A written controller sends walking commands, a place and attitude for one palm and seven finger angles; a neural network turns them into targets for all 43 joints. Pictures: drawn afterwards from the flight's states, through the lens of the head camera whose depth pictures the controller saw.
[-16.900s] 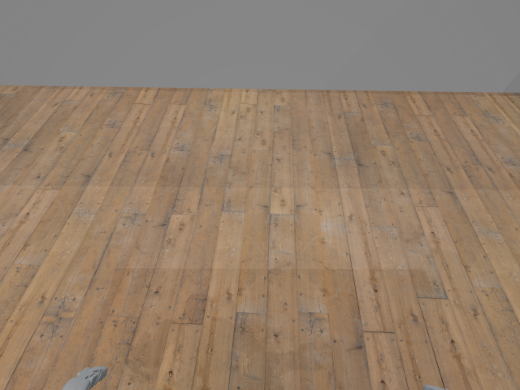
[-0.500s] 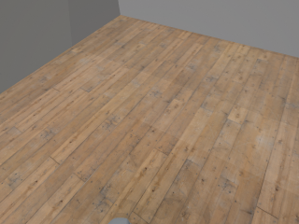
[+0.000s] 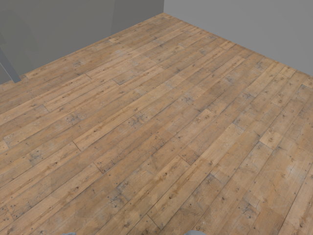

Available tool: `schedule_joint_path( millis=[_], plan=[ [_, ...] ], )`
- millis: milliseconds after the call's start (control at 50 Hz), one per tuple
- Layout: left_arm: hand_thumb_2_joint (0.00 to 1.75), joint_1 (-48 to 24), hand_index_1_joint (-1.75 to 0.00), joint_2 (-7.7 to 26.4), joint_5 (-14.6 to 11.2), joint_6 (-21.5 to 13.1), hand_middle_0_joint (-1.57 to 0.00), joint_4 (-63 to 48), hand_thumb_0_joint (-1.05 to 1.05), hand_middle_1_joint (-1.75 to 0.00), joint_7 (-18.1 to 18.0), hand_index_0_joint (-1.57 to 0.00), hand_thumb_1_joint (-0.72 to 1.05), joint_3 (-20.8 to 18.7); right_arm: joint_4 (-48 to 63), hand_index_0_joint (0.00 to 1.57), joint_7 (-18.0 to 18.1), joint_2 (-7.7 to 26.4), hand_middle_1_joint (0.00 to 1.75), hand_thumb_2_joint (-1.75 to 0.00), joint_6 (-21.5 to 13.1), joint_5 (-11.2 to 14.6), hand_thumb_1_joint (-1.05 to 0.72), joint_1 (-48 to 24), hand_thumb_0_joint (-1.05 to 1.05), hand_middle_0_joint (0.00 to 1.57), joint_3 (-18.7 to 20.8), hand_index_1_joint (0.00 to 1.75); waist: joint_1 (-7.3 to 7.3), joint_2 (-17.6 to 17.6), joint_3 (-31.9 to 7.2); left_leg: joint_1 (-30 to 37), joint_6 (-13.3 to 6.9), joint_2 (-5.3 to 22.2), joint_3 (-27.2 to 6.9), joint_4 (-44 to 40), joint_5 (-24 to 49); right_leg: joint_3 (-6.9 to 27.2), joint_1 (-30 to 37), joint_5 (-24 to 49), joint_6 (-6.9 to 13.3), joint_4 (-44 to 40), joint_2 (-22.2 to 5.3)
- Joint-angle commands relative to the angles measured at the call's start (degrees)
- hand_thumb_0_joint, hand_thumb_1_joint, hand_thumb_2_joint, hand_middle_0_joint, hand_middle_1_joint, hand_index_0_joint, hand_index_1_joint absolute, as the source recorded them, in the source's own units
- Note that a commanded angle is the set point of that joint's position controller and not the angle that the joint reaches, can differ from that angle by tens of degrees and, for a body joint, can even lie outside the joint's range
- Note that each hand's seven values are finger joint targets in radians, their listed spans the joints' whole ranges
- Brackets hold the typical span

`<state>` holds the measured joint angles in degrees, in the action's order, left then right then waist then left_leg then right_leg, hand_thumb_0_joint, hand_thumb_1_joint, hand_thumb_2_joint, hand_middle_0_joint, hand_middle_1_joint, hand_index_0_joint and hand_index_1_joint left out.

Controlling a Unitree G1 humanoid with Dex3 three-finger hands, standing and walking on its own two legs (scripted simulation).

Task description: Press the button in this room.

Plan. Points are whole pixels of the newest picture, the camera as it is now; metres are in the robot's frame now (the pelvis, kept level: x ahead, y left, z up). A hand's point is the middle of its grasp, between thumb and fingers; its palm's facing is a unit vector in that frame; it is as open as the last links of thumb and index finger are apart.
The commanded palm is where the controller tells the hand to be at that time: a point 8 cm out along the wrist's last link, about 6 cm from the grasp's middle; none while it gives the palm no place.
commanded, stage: turn or walk to find it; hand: left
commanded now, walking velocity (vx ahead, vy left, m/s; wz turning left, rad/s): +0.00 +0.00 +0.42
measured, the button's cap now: out of the picture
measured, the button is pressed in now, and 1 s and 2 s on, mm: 0 0 0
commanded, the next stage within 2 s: stand and wait in 0.32 s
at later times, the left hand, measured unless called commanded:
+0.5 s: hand out of the picture -0.01 +0.14 -0.15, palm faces +0.27 -0.92 -0.27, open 7.3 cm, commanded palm none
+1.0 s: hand out of the picture -0.05 +0.23 -0.16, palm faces +0.49 -0.85 -0.22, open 7.4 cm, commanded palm none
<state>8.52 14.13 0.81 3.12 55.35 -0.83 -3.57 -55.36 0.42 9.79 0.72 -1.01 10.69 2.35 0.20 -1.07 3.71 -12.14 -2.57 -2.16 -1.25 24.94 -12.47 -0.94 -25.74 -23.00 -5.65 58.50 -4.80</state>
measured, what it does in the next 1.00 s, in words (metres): steps on the spot, turning left: right foot, then left foot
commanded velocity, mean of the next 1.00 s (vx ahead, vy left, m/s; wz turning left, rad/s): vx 0.15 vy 0.00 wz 0.45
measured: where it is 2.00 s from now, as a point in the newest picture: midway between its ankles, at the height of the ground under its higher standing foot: (118, 205)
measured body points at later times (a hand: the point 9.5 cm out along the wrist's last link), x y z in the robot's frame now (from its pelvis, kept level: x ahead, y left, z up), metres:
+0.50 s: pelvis -0.03 -0.06 +0.00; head +0.00 -0.09 +0.45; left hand -0.03 +0.18 -0.13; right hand +0.04 -0.31 -0.17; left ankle -0.11 +0.10 -0.66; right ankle -0.01 -0.15 -0.74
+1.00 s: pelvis +0.00 +0.01 +0.00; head +0.00 +0.03 +0.45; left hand -0.07 +0.27 -0.15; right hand +0.11 -0.19 -0.14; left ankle -0.12 +0.07 -0.74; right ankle +0.10 -0.11 -0.66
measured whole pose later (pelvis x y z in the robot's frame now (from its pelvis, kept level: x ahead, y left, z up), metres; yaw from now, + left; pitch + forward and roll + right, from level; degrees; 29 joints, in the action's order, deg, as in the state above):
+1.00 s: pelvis +0.00 +0.01 +0.00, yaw +29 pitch +1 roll +0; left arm 12.1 14.7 1.6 0.9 56.1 1.9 -3.8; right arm -57.7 -0.2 9.1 -2.4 -0.7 19.0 1.6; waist 0.0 -1.6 1.0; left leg -2.7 -2.2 -1.7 -1.2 18.8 -16.8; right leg -2.5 -34.7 -13.3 -5.7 62.7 -7.3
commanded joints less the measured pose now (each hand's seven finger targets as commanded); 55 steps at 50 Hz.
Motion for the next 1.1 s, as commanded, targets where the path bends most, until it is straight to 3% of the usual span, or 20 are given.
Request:
schedule_joint_path(
  millis=[0, 80, 120, 140, 160, 180, 240, 300, 540, 600, 640, 660, 680, 700, 720, 740, 780, 820, 1000, 1080],
  plan=[
    [0.9, -2.9, -0.3, 2.9, -0.3, -1.3, -0.2, -5.7, 0.0, -0.3, -0.3, -0.2, 0.9, -0.2, 2.3, 0.2, 0.7, 12.4, 0.3, -0.9, -0.2, -0.4, -0.9, 4.5, 0.0, 0.2, 3.4, 0.3, -2.4, 9.1, -5.5, 7.7, -7.9, 16.0, -16.6, -4.4, 25.8, 0.5, -2.5, -3.2, 0.5, -7.4, 0.6],
    [0.9, 0.0, -0.3, 2.9, -0.7, -1.8, -0.2, -5.3, 0.0, -0.3, -0.4, -0.2, 0.9, -0.1, 2.8, 0.2, 0.5, 12.5, 0.3, -0.9, 0.2, -0.5, -0.9, 2.6, 0.0, 0.2, 3.7, 0.3, -0.95, 10.2, -6.5, 1.8, -6.6, 13.7, -18.3, -2.1, 24.8, -0.8, 7.6, 0.1, 1.7, -20.3, 3.0],
    [0.9, 4.1, -0.3, 3.7, -0.7, -2.6, -0.2, -4.3, 0.0, -0.3, -0.6, -0.2, 0.9, -0.5, 3.3, 0.2, 0.3, 11.7, 0.3, -0.9, 0.3, -0.1, -0.9, 1.7, 0.0, 0.2, 3.6, 0.3, 1.28, 7.4, -8.4, -4.6, -3.6, 10.6, -17.1, 1.7, 17.6, -1.2, 18.8, 11.1, 2.1, -33.8, 2.5],
    [0.9, 6.1, -0.3, 6.6, -0.2, -3.2, -0.2, -4.0, 0.0, -0.3, -0.9, -0.2, 0.9, -1.1, 3.4, 0.2, 0.0, 9.3, 0.3, -0.9, 0.2, 0.4, -0.9, 2.2, 0.0, 0.2, 3.3, 0.3, 2.0, -0.3, -9.5, -12.5, -0.2, 6.5, -13.5, 6.6, 6.1, 4.5, 27.3, 12.8, 3.7, -39.3, -4.1],
    [0.9, 7.1, -0.3, 11.6, 0.6, -3.6, -0.2, -4.1, 0.0, -0.3, -1.3, -0.2, 0.9, -2.1, 4.8, 0.2, -0.2, 5.9, 0.3, -0.9, 0.1, 0.6, -0.9, 2.6, 0.0, 0.2, 2.7, 0.3, 2.61, -15.3, -9.1, -22.2, 3.9, -1.6, -3.6, 19.1, -14.8, 19.0, 31.2, 16.4, 9.5, -41.6, -18.6],
    [0.9, 6.6, -0.3, 12.2, 0.2, -3.1, -0.2, -5.1, 0.0, -0.3, -1.4, -0.2, 0.9, -2.0, 5.3, 0.2, 0.0, 8.6, 0.3, -0.9, 0.9, 0.2, -0.9, 1.0, 0.0, 0.2, 3.6, 0.3, 3.12, -12.9, -6.5, -20.4, 4.1, -0.5, -3.6, 30.3, -21.3, 20.0, 21.0, 18.7, 14.4, -43.0, -24.3],
    [0.9, -2.4, -0.3, 7.3, -0.1, -3.0, -0.2, -7.3, 0.0, -0.3, -1.3, -0.2, 0.9, -1.2, 1.7, 0.2, -0.9, 8.5, 0.3, -0.9, 2.8, -0.5, -0.9, 3.8, 0.0, 0.2, 4.1, 0.3, -1.28, -7.0, 0.7, -18.9, 4.4, 2.4, -4.0, 44.7, -12.0, 10.4, 8.6, 3.0, 12.0, -45.9, -15.6],
    [0.9, -1.7, -0.3, 5.0, -0.1, -3.8, -0.2, -7.0, 0.0, -0.3, -1.1, -0.2, 0.9, -0.5, 0.3, 0.2, -1.3, 7.3, 0.3, -0.9, 2.9, -0.4, -0.9, 7.0, 0.0, 0.2, 3.8, 0.3, -2.18, -7.2, -0.5, -19.0, 5.8, 3.0, -2.0, 46.1, -6.3, 2.2, 12.1, 11.9, 10.1, -43.5, -11.6],
    [0.9, 8.2, -0.3, 8.9, 0.9, -3.4, -0.2, -2.9, 0.0, -0.3, -1.0, -0.2, 0.9, -1.9, 2.7, 0.2, -1.1, 6.4, 0.3, -0.9, 1.9, 0.4, -0.9, -2.1, 0.0, 0.2, 2.2, 0.3, 2.8, -9.7, -4.1, -13.5, 6.6, 4.9, 3.6, 23.4, -14.8, -0.6, 21.4, 26.8, 14.1, -38.1, -16.8],
    [0.9, 8.0, -0.3, 9.9, 0.9, -3.4, -0.2, -2.1, 0.0, -0.3, -0.6, -0.2, 0.9, -2.4, 3.2, 0.2, -1.2, 6.2, 0.3, -0.9, 1.1, 0.4, -0.9, -0.9, 0.0, 0.2, 1.8, 0.3, 2.14, -9.9, -7.0, -7.9, 5.6, 4.8, 6.2, 14.8, -13.6, -0.9, 20.9, 16.3, 12.8, -38.0, -17.8],
    [0.9, 6.0, -0.3, 10.0, 0.6, -3.2, -0.2, -2.0, 0.0, -0.3, -0.1, -0.2, 0.9, -2.5, 2.5, 0.2, -1.4, 7.1, 0.3, -0.9, 0.4, 0.0, -0.9, 2.8, 0.0, 0.2, 1.9, 0.3, -0.61, -7.2, -7.7, 2.1, 4.6, 4.2, 8.2, 4.1, -7.9, -4.8, 14.0, 2.1, 9.4, -34.8, -16.1],
    [0.9, 4.9, -0.3, 8.8, 0.2, -3.0, -0.2, -2.5, 0.0, -0.3, 0.2, -0.2, 0.9, -2.3, 1.8, 0.2, -1.4, 9.7, 0.3, -0.9, -0.1, -0.1, -0.9, 6.3, 0.0, 0.2, 2.6, 0.3, -2.96, -0.3, -8.2, 10.8, 3.3, 6.2, 3.6, -2.4, -8.3, -7.8, 4.5, -5.4, 6.5, -27.3, -13.5],
    [0.9, 3.8, -0.3, 4.9, 0.0, -2.7, -0.2, -4.3, 0.0, -0.3, 0.8, -0.2, 0.9, -1.7, 1.4, 0.2, -1.2, 15.7, 0.3, -0.9, -0.3, -0.7, -0.9, 9.3, 0.0, 0.2, 4.2, 0.3, -5.17, 18.2, -6.3, 16.1, -1.6, 18.5, -17.1, -10.3, -21.0, -12.0, -10.6, -12.7, 2.5, -11.4, -5.0],
    [0.9, -1.9, -0.3, 3.5, 0.6, -2.4, -0.2, -7.5, 0.0, -0.3, 1.2, -0.2, 0.9, -0.6, 0.7, 0.2, -0.9, 19.3, 0.3, -0.9, -0.3, -0.7, -0.9, 12.8, 0.0, 0.2, 4.7, 0.3, -7.39, 20.5, -1.5, 12.6, -6.3, 26.2, -27.7, -16.1, -25.1, -8.4, -18.4, -13.0, 1.9, -1.4, -1.7],
    [0.9, -4.3, -0.3, 4.0, 0.7, -2.7, -0.2, -8.2, 0.0, -0.3, 1.8, -0.2, 0.9, -0.9, 0.2, 0.2, -0.6, 18.7, 0.3, -0.9, -0.5, -0.6, -0.9, 12.0, 0.0, 0.2, 4.3, 0.3, -6.35, 13.7, 2.0, 8.8, -8.1, 26.9, -26.4, -17.7, -26.8, -3.7, -19.8, -7.6, 2.8, 2.2, -4.2],
    [0.9, -4.9, -0.3, 3.4, 1.1, -2.7, -0.2, -7.1, 0.0, -0.3, 1.7, -0.2, 0.9, -1.2, 0.2, 0.2, -0.1, 16.1, 0.3, -0.9, -0.9, -0.6, -0.9, 10.3, 0.0, 0.2, 3.6, 0.3, -5.31, 18.0, 2.2, 6.7, -5.7, 22.3, -24.7, -18.0, -25.7, -1.8, -19.4, -3.6, 2.5, 4.7, -4.1],
    [0.9, -0.7, -0.3, 5.2, 0.9, -3.2, -0.2, -4.7, 0.0, -0.3, 2.7, -0.2, 0.9, -1.5, 2.0, 0.2, 0.1, 12.0, 0.3, -0.9, -1.9, -0.2, -0.9, 4.7, 0.0, 0.2, 1.9, 0.3, -1.67, 12.8, 2.9, 3.6, -3.7, 17.5, -16.7, -16.3, -17.7, -1.1, -15.8, 4.8, 2.3, 7.2, -3.7],
    [0.9, 2.7, -0.3, 4.3, 1.0, -3.5, -0.2, -2.8, 0.0, -0.3, 3.0, -0.2, 0.9, -1.2, 2.3, 0.2, 0.1, 11.7, 0.3, -0.9, -3.0, 0.1, -0.9, 5.2, 0.0, 0.2, 1.8, 0.3, -0.78, 8.4, 0.7, 6.9, -3.9, 14.3, -11.6, -14.6, -6.3, -2.1, -14.5, 8.8, 1.4, 7.3, -2.7],
    [0.9, -7.3, -0.3, 3.4, 0.3, -4.4, -0.2, -7.3, 0.0, -0.3, 2.7, -0.2, 0.9, -0.2, -1.4, 0.2, 0.5, 10.4, 0.3, -0.9, -4.6, 0.1, -0.9, 13.9, 0.0, 0.2, 2.3, 0.3, -3.31, 8.0, 2.5, 14.1, -8.8, 16.2, -13.0, -12.5, 13.6, -1.4, -19.6, 8.7, -0.7, -2.6, -3.9],
    [0.9, -9.8, -0.3, 2.1, -0.1, -5.3, -0.2, -8.5, 0.0, -0.3, 3.1, -0.2, 0.9, 0.2, -2.4, 0.2, 0.6, 11.1, 0.3, -0.9, -4.5, -0.5, -0.9, 13.7, 0.0, 0.2, 2.6, 0.3, -3.62, 9.5, 1.6, 11.7, -7.7, 15.1, -11.8, -8.8, 18.2, -4.3, -9.7, 6.6, 0.7, -17.0, -1.5]
  ],
)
